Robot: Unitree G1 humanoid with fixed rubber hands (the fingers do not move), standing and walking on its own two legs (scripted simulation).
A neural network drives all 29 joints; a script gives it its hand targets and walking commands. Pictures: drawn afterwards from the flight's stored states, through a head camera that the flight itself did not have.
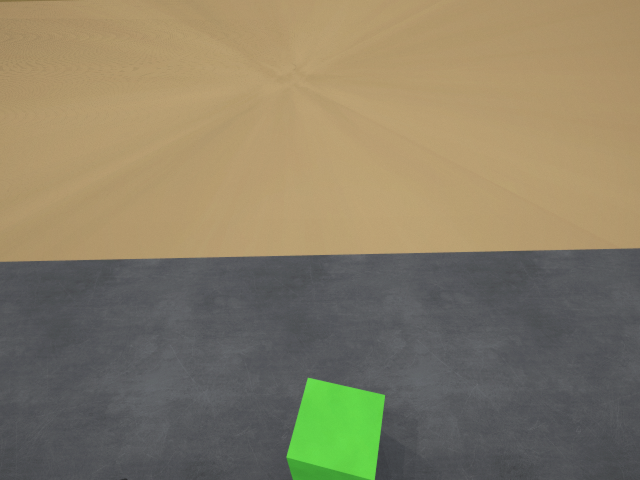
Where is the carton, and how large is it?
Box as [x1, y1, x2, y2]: [286, 378, 384, 479]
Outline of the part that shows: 308,378 286,457 293,479 374,479 384,395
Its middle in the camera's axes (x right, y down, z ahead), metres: +0.04 +0.54 +1.05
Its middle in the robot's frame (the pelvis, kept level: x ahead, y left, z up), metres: +0.38 +0.00 -0.66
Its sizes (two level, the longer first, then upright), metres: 0.210 0.200 0.250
